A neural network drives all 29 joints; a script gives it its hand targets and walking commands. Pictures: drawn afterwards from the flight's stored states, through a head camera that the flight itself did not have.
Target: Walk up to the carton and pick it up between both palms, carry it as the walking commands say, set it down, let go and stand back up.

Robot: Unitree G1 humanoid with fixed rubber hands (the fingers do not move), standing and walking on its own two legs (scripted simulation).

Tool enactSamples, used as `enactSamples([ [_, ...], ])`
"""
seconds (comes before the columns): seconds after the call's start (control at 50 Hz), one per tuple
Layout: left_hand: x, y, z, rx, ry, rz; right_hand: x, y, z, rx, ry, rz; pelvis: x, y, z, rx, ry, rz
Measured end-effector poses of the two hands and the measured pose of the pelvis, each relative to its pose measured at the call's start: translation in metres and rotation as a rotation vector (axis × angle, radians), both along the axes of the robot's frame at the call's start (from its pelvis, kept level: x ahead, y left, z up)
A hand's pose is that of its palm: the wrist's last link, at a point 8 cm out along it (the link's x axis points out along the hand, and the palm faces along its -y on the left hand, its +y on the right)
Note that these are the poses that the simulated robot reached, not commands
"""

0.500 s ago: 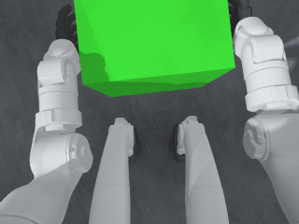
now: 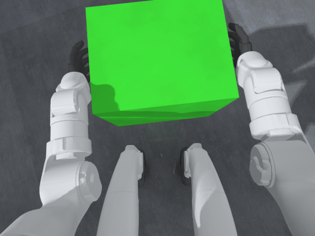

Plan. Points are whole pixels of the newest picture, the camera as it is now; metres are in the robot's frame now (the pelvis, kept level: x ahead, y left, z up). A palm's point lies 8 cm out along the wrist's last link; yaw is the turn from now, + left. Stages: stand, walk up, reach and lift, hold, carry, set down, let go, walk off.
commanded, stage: reach and lift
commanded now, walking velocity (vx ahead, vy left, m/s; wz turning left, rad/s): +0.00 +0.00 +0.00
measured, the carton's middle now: (159, 73) +0.47 +0.02 -0.09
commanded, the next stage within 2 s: none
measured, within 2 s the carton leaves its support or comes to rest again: neither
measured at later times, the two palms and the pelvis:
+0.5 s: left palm (54, 60) +0.43 +0.20 +0.07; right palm (272, 43) +0.45 -0.18 +0.08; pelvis +0.06 +0.00 +0.05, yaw +0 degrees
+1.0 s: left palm (34, 52) +0.41 +0.20 +0.13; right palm (293, 32) +0.44 -0.18 +0.13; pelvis +0.11 +0.00 +0.08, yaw -1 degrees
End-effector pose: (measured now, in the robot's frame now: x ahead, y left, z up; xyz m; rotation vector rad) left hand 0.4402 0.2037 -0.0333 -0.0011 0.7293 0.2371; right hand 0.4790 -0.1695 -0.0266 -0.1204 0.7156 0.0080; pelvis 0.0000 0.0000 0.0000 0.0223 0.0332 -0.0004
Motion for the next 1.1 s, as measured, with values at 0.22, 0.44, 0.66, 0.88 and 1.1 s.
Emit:
enactSamples([
  [0.22,-0.011,-0.001,0.032,-0.009,-0.007,0.002,-0.014,-0.001,0.032,-0.001,-0.005,-0.004,0.009,0.001,0.022,-0.003,-0.020,-0.003],
  [0.44,-0.017,-0.004,0.091,-0.031,-0.033,-0.005,-0.029,-0.006,0.087,0.041,-0.024,-0.049,0.045,0.001,0.046,-0.005,0.058,-0.004],
  [0.66,-0.014,-0.004,0.129,-0.022,-0.036,-0.024,-0.024,-0.007,0.127,0.051,-0.029,-0.054,0.082,-0.002,0.068,-0.003,-0.007,-0.007],
  [0.88,-0.024,-0.007,0.147,0.021,-0.023,-0.062,-0.039,-0.010,0.143,0.053,-0.028,-0.060,0.105,-0.003,0.082,-0.004,-0.081,-0.011],
  [1.1,-0.031,-0.003,0.162,0.007,-0.034,-0.051,-0.045,-0.006,0.159,0.057,-0.039,-0.063,0.105,0.001,0.084,-0.009,-0.132,-0.011],
])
